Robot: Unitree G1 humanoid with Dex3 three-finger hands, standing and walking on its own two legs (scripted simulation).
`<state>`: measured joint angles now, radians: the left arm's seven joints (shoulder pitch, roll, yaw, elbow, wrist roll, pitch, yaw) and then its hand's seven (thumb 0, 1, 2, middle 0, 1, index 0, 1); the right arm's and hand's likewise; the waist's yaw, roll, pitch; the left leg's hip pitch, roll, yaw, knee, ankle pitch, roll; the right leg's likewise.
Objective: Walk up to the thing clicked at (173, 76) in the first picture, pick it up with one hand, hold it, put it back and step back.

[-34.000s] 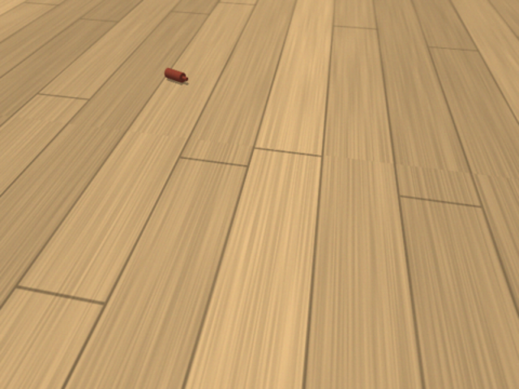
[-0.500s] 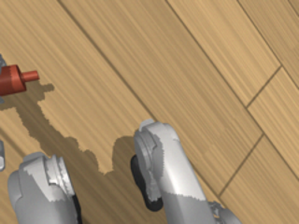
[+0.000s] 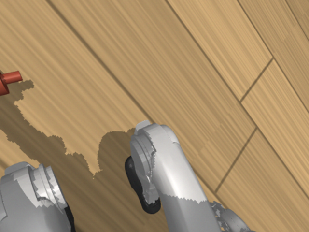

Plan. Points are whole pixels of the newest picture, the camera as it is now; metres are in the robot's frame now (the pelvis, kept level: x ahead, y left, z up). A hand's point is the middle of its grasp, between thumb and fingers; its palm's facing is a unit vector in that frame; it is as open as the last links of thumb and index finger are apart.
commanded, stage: rest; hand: left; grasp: from above
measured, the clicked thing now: out of the picture +0.50 +0.26 -0.24
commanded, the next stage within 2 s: open in 1.06 s
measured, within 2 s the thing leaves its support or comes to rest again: rests again in 1.04 s
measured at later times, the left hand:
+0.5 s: hand out of the picture +0.48 +0.27 -0.24, palm faces -0.46 -0.13 -0.88, open 9.8 cm
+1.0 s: hand out of the picture +0.48 +0.27 -0.26, palm faces -0.46 -0.13 -0.88, open 9.7 cm
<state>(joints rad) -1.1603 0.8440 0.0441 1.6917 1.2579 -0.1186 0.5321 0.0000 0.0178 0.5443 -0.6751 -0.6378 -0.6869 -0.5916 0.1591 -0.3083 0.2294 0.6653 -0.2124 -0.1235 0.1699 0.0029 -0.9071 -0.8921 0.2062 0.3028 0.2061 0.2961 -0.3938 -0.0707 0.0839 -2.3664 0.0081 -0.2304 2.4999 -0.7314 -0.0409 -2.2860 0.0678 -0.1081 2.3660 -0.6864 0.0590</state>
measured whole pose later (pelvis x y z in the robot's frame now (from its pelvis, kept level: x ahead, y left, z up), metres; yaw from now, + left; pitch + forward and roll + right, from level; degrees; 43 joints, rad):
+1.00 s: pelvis +0.00 +0.01 +0.00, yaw -3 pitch +31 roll -14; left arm -1.20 0.96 0.02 1.76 1.24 -0.13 0.58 0.00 0.07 0.42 -0.71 -0.54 -0.72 -0.50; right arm 0.14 -0.34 0.32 0.62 -0.23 -0.19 0.22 0.00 -0.92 -0.90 0.21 0.30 0.21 0.30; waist -0.44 -0.13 0.18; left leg -2.35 0.02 -0.27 2.52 -0.74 -0.02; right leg -2.24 0.08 -0.14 2.34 -0.67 0.08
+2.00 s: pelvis -0.01 +0.01 +0.01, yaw -3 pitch +30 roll -15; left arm -1.21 1.02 0.02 1.74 1.23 -0.13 0.56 0.00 -0.41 0.89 -0.14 -0.96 -0.16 -0.94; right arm 0.15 -0.35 0.36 0.59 -0.24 -0.19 0.21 0.00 -0.90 -0.90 0.21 0.30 0.21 0.30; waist -0.46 -0.14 0.21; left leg -2.34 0.02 -0.28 2.50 -0.72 -0.02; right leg -2.23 0.08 -0.15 2.31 -0.65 0.08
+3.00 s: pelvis -0.02 +0.00 +0.03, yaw +4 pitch +33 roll -8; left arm -1.18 0.73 -0.05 1.54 1.21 -0.08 0.30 0.00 -0.48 0.99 -0.10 -0.98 -0.10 -0.97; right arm 0.20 -0.32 0.16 0.64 -0.13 0.03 0.08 0.00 -0.90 -0.89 0.20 0.30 0.20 0.30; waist -0.34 -0.02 -0.01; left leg -2.33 0.00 -0.16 2.36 -0.63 -0.03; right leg -2.25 0.04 -0.06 2.27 -0.62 0.05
